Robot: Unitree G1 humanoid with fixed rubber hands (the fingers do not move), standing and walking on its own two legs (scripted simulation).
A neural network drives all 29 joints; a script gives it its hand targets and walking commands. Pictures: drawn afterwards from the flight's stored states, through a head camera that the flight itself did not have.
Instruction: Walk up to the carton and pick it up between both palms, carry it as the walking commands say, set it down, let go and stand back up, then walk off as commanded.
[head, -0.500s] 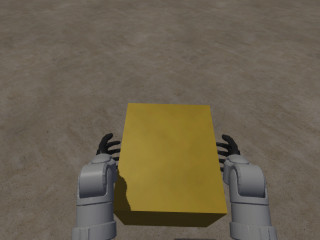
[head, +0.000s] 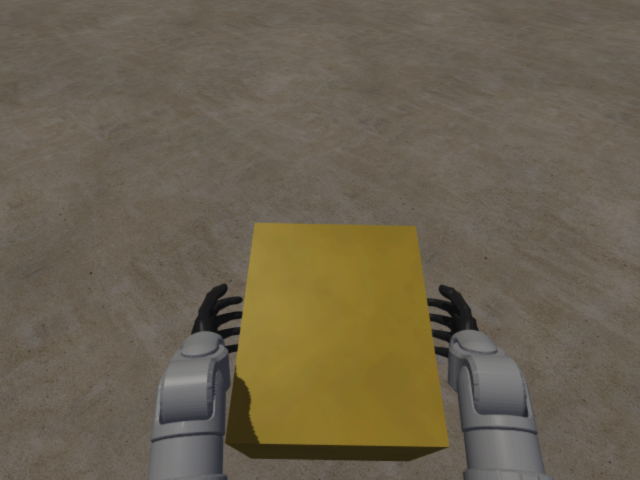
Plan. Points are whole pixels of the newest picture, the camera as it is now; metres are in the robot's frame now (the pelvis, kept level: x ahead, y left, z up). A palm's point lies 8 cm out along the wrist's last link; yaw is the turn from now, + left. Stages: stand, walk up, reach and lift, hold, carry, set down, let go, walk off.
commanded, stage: carry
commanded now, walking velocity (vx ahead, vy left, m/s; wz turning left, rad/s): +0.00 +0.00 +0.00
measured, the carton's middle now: (332, 343) +0.32 +0.00 -0.03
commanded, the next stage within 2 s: hold in 1.50 s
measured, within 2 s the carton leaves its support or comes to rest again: neither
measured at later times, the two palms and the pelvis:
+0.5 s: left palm (219, 341) +0.28 +0.15 +0.04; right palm (469, 345) +0.27 -0.17 +0.04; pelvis +0.01 -0.01 +0.00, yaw +0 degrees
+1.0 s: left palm (231, 337) +0.28 +0.14 +0.04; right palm (477, 343) +0.28 -0.18 +0.03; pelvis +0.01 -0.02 +0.00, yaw +0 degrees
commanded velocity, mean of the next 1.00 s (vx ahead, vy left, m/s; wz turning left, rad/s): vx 0.00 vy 0.00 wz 0.00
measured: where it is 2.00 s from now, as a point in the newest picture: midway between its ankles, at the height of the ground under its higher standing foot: outside the picture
